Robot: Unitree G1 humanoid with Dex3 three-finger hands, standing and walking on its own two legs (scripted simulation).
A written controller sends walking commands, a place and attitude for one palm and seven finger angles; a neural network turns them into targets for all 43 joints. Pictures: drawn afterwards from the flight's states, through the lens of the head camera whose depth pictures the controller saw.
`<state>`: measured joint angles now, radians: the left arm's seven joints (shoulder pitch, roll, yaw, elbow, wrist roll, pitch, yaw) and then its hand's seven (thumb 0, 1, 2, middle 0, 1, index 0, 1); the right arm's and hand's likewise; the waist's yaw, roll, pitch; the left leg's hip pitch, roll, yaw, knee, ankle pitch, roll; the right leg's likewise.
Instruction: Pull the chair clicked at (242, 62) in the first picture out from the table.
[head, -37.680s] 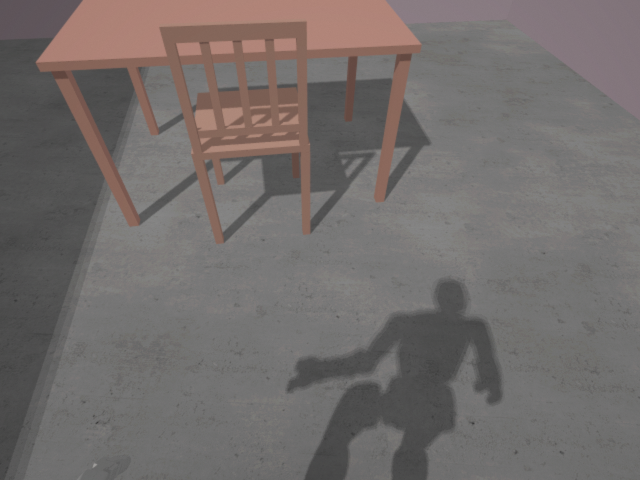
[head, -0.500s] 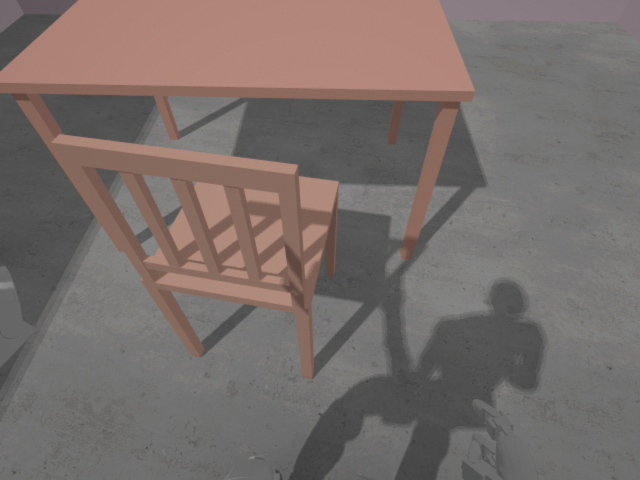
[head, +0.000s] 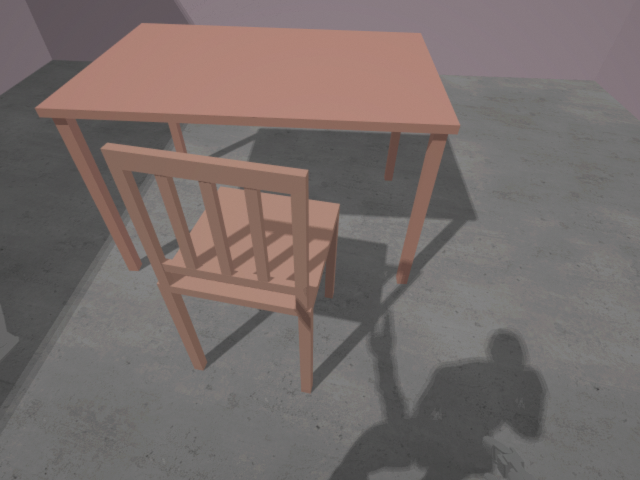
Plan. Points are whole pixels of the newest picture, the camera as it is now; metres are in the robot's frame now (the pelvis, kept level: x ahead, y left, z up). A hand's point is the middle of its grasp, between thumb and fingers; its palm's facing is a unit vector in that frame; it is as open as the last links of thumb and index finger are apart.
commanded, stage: stop stepping back and stand still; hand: left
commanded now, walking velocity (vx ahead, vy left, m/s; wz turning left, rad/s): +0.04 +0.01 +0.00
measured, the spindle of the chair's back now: (218, 230) +0.60 +0.26 -0.09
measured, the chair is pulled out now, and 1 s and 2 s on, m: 0.29 0.29 0.29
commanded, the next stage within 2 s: let the arm hang, fingers relaxed in 0.22 s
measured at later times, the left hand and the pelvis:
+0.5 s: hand (160, 431) +0.20 +0.23 -0.06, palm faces +0.10 -0.92 -0.37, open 7.4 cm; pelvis +0.01 +0.01 +0.00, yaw +1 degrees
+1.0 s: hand out of the picture -0.03 +0.18 -0.16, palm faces +0.05 -0.97 -0.26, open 7.3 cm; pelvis -0.01 -0.01 +0.01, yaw +2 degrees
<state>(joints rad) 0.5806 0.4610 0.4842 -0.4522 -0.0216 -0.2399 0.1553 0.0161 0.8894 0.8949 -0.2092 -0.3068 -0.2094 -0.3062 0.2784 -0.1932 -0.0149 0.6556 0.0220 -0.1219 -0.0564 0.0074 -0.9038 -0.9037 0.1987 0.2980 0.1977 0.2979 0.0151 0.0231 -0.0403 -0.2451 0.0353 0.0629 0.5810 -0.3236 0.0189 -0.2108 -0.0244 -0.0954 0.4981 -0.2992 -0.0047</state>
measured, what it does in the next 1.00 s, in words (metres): stands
